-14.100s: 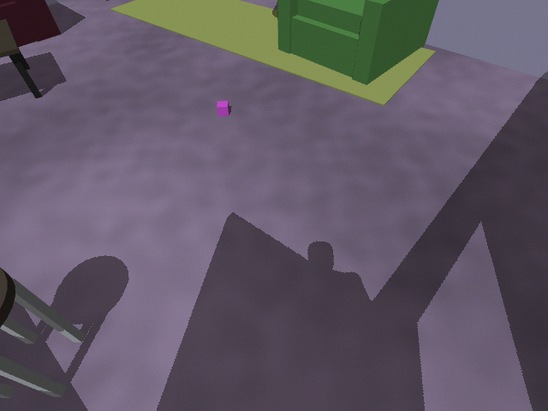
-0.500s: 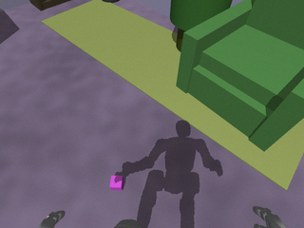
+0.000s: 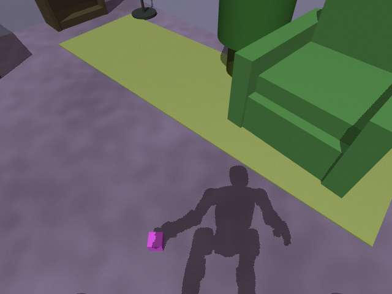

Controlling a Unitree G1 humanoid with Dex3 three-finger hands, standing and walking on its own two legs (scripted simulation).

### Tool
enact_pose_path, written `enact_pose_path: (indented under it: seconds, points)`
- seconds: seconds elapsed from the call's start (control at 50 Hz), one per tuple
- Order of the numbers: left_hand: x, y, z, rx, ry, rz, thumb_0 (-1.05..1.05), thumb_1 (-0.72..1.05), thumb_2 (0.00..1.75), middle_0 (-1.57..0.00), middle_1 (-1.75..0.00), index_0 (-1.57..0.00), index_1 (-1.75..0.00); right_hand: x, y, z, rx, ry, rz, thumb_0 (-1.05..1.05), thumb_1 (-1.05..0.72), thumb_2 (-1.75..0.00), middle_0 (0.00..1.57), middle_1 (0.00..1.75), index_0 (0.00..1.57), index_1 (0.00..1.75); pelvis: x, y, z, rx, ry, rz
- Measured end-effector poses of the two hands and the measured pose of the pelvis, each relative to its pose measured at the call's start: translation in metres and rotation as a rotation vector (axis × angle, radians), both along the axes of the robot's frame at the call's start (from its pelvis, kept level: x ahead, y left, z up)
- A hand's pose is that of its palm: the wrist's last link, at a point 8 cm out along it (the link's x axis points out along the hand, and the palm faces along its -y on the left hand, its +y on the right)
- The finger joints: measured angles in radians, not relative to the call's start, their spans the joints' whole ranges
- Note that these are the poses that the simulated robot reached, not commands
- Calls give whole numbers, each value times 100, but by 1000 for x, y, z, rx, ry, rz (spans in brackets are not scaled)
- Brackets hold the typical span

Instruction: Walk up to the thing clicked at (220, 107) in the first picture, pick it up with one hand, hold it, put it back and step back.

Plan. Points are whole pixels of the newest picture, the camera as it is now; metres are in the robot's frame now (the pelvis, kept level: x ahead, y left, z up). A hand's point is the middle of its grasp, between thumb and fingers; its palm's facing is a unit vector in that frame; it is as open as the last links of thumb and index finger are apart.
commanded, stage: walk up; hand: left
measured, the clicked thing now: (156, 241) +0.43 +0.25 -0.74
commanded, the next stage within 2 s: none
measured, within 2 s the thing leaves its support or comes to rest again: neither
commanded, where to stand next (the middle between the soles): +0.05 +0.01 m, yaw +0 degrees
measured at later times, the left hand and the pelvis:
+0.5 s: hand out of the picture +0.08 +0.25 -0.15, palm faces -0.03 -0.93 -0.37, open 7.4 cm; pelvis +0.01 -0.01 +0.00, yaw +1 degrees
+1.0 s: hand out of the picture +0.09 +0.26 -0.15, palm faces -0.02 -0.92 -0.39, open 7.4 cm; pelvis +0.00 +0.00 +0.00, yaw +1 degrees
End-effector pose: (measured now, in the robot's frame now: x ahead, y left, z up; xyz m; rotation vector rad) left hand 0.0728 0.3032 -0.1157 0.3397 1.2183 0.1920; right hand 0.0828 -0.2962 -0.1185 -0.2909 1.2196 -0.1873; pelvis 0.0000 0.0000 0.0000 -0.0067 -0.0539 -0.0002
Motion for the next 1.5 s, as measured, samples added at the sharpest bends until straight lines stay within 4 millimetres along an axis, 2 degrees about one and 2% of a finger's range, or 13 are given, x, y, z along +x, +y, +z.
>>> enact_pose_path:
  seconds: [0.12, 0.24, 0.42, 0.76, 0.9, 0.98, 1.1, 1.2, 1.24, 1.3, 1.34, 1.44, 1.5]
  points:
    - [-5, -3, -2, -10, 3, 3, 0, 90, 90, -21, -30, -20, -30, -15, -2, 1, -5, 22, -18, 1, -91, -90, 21, 30, 20, 30, -3, -1, 1, -1, 5, 2]
    - [-12, -6, -1, -5, 20, 7, 0, 90, 90, -21, -30, -20, -30, -18, -5, 0, -1, 27, -20, 1, -91, -90, 21, 30, 20, 30, -3, -4, 1, -5, 15, 6]
    - [-11, -6, 1, 10, 35, 19, 0, 90, 90, -21, -30, -20, -30, -10, -9, -3, 5, 31, -16, 1, -91, -90, 21, 30, 20, 30, 3, -8, 1, -4, 26, 10]
    - [25, -9, 4, 4, -41, -8, 0, 90, 90, -21, -30, -20, -30, 15, -9, 3, -6, -27, -5, 1, -91, -90, 21, 30, 20, 30, 8, -8, 1, -1, 19, 5]
    - [21, -9, 3, 0, -29, -10, 0, 90, 90, -21, -30, -20, -30, 11, -8, 3, -7, -14, -2, 1, -91, -90, 21, 30, 20, 30, 6, -7, 2, -2, 21, 5]
    - [13, -1, 1, 25, -23, 11, 0, 90, 90, -21, -30, -21, -30, 7, -12, -1, -13, 6, 4, 1, -91, -90, 21, 30, 20, 30, -2, -3, -3, -8, 20, 8]
    - [-4, 33, -3, 83, -3, 7, 0, 90, 90, -21, -31, -21, -30, -5, -7, -6, -48, 39, 16, 1, -91, -90, 21, 30, 20, 30, -18, 20, -12, -7, 25, 6]
    - [-7, 74, -17, 98, 0, -23, 0, 90, 90, -21, -31, -21, -30, -27, 15, -7, -88, 42, 12, 1, -91, -90, 21, 30, 20, 30, -23, 49, -25, 2, 50, 37]
    - [-5, 83, -22, 86, -6, -15, 1, 90, 90, -21, -30, -20, -30, -42, 29, -5, -98, 51, 18, 0, -91, -90, 20, 30, 20, 30, -23, 55, -25, 26, 32, 30]
    - [-2, 86, -19, 48, -2, -9, 1, 90, 90, -20, -30, -20, -30, -62, 42, 7, -103, 71, -1, 1, -91, -90, 21, 30, 20, 30, -15, 59, -16, 6, 27, 37]
    - [1, 87, -18, 19, -2, -7, 1, 90, 90, -20, -30, -20, -30, -72, 42, 18, -134, 76, -20, 1, -91, -90, 21, 30, 21, 30, -9, 60, -11, -1, 23, 30]
    - [13, 88, -23, -15, 2, -15, 1, 90, 90, -20, -30, -20, -30, -87, 23, 42, -242, 64, -67, 1, -90, -90, 21, 31, 21, 30, 0, 54, -9, -6, 6, 10]
    - [21, 79, -28, -27, 2, -18, 1, 90, 90, -20, -30, -20, -30, -90, 6, 52, -291, 68, -75, 1, -90, -90, 21, 31, 21, 30, 3, 47, -10, -6, 1, -3]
